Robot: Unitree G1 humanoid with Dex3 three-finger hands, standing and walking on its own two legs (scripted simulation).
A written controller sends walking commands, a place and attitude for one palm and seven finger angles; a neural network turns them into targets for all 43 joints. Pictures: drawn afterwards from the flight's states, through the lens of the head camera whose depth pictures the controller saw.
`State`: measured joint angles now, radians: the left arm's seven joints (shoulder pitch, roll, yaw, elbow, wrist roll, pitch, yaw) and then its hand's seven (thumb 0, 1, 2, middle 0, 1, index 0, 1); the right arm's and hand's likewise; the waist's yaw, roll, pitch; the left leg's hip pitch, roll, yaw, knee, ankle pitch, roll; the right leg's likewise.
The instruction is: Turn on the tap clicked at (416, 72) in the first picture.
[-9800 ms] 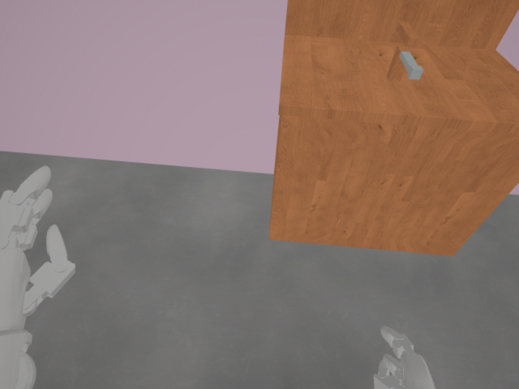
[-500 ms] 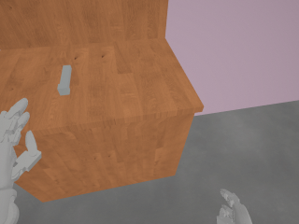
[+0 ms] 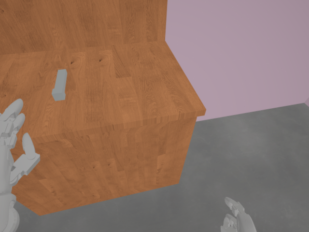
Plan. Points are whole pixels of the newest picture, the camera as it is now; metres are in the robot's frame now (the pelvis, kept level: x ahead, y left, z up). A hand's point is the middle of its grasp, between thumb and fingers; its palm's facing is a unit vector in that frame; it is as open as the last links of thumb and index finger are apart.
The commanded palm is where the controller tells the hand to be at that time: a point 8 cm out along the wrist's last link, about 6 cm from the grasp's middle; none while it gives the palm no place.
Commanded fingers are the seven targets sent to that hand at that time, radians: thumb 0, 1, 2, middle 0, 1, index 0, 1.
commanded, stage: shuffle to correct the standing spot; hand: left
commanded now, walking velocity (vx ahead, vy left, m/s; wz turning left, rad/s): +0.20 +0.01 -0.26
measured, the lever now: (58, 94) +0.45 +0.34 +0.10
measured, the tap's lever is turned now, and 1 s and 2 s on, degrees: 0 0 0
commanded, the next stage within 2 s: come to a stop and stand still in 0.28 s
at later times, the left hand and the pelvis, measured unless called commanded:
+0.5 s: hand (84, 91) +0.37 +0.21 +0.19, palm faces +0.23 -0.86 -0.45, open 7.4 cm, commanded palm +0.32 +0.27 +0.18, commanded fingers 0.00 0.90 0.90 -0.20 -0.30 -0.20 -0.30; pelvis +0.13 +0.01 +0.00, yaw -6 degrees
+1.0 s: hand (59, 75) +0.40 +0.27 +0.21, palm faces +0.43 -0.80 -0.43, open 7.4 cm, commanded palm +0.34 +0.28 +0.18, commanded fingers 0.00 0.90 0.90 -0.20 -0.30 -0.20 -0.30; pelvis +0.15 +0.02 -0.01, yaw -7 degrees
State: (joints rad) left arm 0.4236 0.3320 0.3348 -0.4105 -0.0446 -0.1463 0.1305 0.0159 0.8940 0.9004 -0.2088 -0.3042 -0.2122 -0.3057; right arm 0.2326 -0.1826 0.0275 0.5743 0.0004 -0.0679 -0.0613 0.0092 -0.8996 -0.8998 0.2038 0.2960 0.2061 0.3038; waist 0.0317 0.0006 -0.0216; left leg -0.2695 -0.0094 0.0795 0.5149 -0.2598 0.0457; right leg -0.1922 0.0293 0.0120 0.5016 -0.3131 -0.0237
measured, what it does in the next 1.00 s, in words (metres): walks ahead: left foot, then right foot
